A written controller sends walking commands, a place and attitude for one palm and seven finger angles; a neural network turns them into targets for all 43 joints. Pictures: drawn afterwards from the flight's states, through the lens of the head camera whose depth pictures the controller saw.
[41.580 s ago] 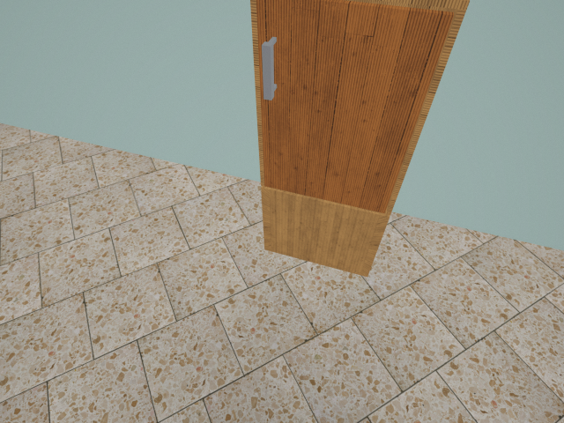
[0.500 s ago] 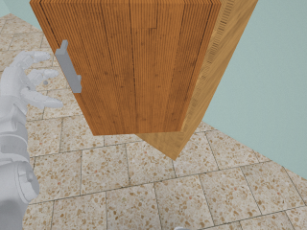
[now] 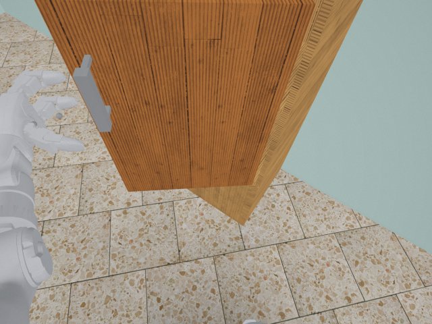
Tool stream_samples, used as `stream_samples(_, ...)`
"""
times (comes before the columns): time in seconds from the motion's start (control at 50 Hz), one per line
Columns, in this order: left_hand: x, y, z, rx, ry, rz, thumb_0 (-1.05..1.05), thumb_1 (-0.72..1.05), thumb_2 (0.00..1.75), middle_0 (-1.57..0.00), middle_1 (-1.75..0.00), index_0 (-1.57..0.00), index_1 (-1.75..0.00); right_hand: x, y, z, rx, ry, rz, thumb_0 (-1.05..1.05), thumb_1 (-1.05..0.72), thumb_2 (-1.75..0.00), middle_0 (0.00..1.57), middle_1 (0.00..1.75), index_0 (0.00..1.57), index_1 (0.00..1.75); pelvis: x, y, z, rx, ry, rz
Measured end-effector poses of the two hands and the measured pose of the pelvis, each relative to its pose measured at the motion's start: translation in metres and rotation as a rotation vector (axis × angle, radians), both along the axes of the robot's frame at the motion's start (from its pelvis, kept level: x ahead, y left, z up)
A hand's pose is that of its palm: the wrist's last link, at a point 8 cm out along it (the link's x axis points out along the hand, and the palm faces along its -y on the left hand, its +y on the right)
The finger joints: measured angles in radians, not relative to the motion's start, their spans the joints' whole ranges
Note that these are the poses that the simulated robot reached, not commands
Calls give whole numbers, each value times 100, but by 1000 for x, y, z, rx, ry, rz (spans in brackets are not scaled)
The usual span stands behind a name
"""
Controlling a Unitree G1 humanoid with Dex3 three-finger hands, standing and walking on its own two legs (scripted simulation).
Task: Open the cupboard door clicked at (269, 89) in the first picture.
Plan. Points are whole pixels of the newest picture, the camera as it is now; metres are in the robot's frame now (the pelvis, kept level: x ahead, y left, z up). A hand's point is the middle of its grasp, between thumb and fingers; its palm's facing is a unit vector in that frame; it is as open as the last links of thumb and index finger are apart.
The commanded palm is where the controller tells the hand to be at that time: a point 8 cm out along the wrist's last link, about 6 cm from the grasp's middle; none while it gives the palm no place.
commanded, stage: move the hooked fingers beside the handle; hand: left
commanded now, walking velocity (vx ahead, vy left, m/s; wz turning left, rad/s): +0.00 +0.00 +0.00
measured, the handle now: (96, 95) +0.51 +0.21 +0.12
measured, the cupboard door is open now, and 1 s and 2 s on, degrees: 40 40 40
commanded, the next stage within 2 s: slide the fingers in behind the handle in 0.36 s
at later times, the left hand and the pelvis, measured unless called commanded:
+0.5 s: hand (57, 117) +0.45 +0.26 +0.11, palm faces +0.05 -1.00 +0.00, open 14.0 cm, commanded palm +0.43 +0.31 +0.12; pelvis +0.00 +0.00 +0.00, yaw +0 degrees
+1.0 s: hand (75, 118) +0.45 +0.23 +0.11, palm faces +0.04 -1.00 +0.02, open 14.0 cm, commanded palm +0.43 +0.28 +0.12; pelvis +0.00 +0.00 +0.00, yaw +1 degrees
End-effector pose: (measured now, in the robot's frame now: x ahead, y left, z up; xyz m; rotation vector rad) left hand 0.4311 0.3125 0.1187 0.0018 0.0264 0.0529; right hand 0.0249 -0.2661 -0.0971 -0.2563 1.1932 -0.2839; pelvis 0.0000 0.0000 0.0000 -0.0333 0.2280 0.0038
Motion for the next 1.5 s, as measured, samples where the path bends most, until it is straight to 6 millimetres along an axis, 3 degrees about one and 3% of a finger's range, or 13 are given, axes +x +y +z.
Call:
stream_samples(0.2, 3, 2, -3, -9, 9, -15, -1, -50, 30, -30, -120, -30, -120, 11, 1, 0, -6, -8, 24, 1, -90, -90, 20, 30, 21, 30, 1, 3, -1, -3, 9, 6)
stream_samples(0.54, -2, 3, -3, -2, 2, -11, -1, -50, 30, -30, -120, -30, -120, 6, 6, 0, 7, -2, 5, 1, -90, -90, 20, 30, 21, 30, 4, 4, 0, -5, 0, 2)
stream_samples(0.88, -3, -18, -7, -15, -1, -13, -1, -50, 30, -30, -120, -30, -120, 12, 5, 1, 9, -42, 17, 1, -90, -90, 20, 30, 21, 30, -2, 3, -1, -2, -12, 3)
stream_samples(1.28, 3, -48, -7, -18, -6, -19, -1, -50, 30, -30, -120, -30, -120, -1, 4, -5, 34, -18, 2, 1, -91, -90, 20, 30, 21, 30, -3, -1, -1, 3, -14, 0)
stream_samples(1.5, 3, -66, -5, -10, -9, -18, -1, -50, 30, -30, -120, -30, -120, 5, 3, -7, 47, -40, 11, 1, -91, -90, 20, 30, 21, 30, -4, -4, -1, 7, -23, 4)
